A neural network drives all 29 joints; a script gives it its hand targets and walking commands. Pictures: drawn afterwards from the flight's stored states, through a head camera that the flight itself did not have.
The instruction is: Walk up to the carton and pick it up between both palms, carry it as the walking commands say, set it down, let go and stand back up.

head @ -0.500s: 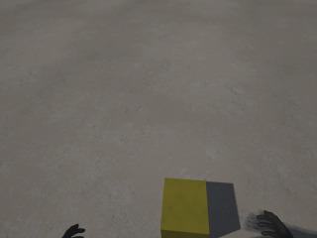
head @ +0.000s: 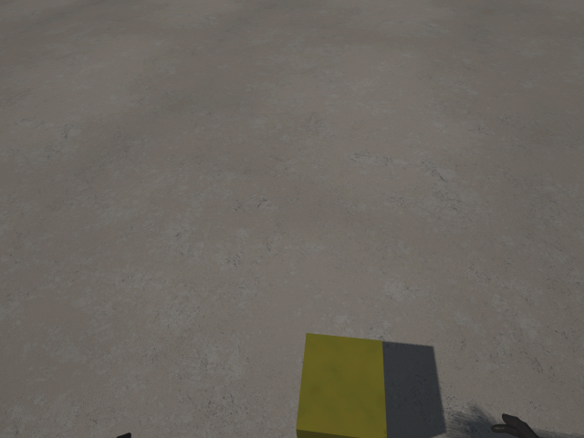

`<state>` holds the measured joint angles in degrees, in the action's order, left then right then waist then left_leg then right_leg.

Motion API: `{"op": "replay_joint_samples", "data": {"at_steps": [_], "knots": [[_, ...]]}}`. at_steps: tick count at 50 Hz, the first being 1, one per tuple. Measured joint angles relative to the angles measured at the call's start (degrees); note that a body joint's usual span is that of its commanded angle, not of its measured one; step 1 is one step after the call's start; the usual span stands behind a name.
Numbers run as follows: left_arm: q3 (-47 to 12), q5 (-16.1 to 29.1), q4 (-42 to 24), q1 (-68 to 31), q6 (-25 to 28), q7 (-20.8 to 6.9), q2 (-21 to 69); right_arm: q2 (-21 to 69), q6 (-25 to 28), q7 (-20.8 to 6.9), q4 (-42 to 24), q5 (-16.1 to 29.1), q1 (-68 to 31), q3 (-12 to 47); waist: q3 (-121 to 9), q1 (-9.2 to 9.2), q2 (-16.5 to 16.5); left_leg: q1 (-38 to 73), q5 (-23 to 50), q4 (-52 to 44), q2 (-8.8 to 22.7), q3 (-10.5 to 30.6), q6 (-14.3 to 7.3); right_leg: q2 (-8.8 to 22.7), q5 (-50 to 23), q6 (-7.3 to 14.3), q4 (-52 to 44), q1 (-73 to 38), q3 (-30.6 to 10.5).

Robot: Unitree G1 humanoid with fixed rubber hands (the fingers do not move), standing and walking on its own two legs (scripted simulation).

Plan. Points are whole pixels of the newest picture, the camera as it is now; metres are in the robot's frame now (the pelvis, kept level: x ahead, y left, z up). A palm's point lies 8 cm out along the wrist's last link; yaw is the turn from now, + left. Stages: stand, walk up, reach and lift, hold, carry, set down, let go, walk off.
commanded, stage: stand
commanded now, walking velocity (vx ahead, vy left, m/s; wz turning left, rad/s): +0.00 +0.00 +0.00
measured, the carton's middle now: (340, 392) +0.42 -0.09 -0.68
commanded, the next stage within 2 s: none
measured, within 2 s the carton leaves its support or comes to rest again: neither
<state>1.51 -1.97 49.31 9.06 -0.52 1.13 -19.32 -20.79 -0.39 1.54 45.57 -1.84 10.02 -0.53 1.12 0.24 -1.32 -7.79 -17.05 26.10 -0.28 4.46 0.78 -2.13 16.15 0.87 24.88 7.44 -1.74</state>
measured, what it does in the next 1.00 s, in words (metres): stands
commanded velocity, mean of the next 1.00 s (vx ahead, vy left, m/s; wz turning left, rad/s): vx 0.00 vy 0.00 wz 0.00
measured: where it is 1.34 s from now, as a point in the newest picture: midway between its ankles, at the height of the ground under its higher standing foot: outside the picture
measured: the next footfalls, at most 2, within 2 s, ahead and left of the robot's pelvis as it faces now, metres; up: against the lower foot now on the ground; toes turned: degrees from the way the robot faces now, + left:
none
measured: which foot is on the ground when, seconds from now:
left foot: down 0.00-1.00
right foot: down 0.00-1.00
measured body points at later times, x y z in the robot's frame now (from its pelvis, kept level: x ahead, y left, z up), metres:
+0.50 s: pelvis -0.02 +0.01 +0.00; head -0.02 +0.00 +0.45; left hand +0.09 +0.32 -0.11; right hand +0.09 -0.30 -0.11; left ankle -0.03 +0.13 -0.74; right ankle -0.03 -0.11 -0.74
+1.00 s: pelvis -0.03 +0.01 +0.01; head -0.03 +0.01 +0.46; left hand +0.07 +0.32 -0.11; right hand +0.08 -0.30 -0.11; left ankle -0.03 +0.13 -0.74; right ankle -0.03 -0.11 -0.74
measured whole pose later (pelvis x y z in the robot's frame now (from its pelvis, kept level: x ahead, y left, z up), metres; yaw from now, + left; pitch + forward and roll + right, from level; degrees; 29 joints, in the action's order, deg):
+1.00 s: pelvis -0.03 +0.01 +0.01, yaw +0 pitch -3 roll +0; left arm 0.6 -1.0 59.0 7.3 0.2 0.5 -21.7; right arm -22.5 0.6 1.1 57.1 -0.9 7.6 0.4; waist 1.9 0.2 -0.5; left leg -6.1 -12.2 20.9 -1.2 4.0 0.1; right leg -0.9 11.8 0.0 20.4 6.1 -2.2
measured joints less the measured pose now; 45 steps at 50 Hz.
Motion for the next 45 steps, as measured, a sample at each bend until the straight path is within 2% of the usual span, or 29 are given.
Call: {"op": "replay_joint_samples", "data": {"at_steps": [21, 45], "knots": [[-0.4, 0.4, 5.8, -0.8, 0.3, -0.4, -1.4, -1.2, 0.7, -0.1, 6.6, 0.3, -0.9, 0.7, 0.2, 0.04, 0.4, 1.5, 3.0, -3.5, -0.6, -0.3, -0.5, 0.8, -2.7, -0.5, -3.0, -1.3, -0.4], [-0.8, 0.9, 9.3, -1.5, 0.7, -0.6, -2.3, -1.7, 1.0, -0.4, 11.0, 0.8, -2.1, 0.9, 0.8, -0.07, 0.7, 1.7, 4.7, -5.0, -0.9, -0.4, -0.7, 1.2, -4.2, -0.8, -4.3, -1.4, -0.5]]}}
